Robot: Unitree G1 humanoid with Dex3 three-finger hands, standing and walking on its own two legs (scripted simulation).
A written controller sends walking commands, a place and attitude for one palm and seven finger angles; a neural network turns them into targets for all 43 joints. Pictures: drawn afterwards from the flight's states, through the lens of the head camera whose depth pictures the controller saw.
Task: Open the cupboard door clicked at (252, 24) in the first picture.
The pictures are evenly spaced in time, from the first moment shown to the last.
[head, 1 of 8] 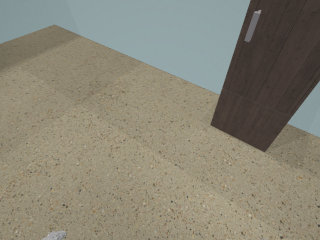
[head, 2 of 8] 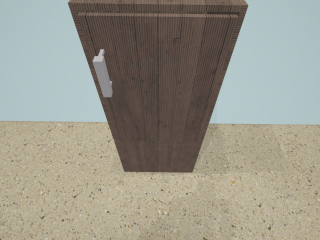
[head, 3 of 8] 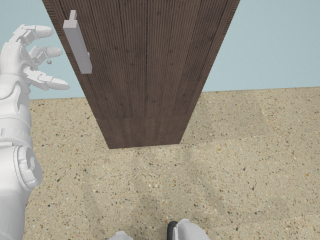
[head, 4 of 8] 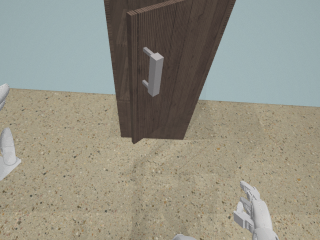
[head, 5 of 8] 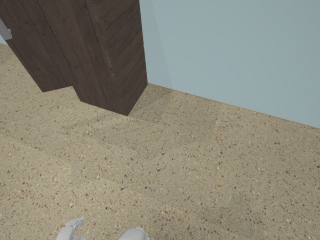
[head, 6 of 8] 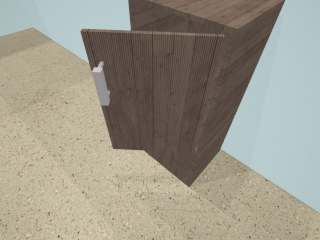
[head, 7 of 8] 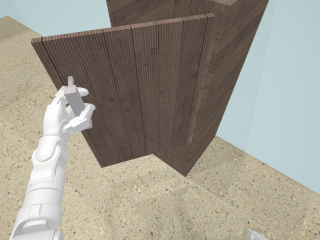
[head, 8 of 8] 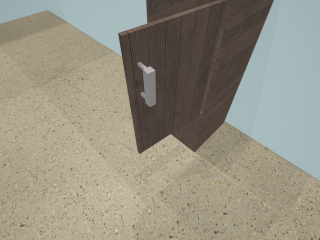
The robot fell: no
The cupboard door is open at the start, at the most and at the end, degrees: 0 85 82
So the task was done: yes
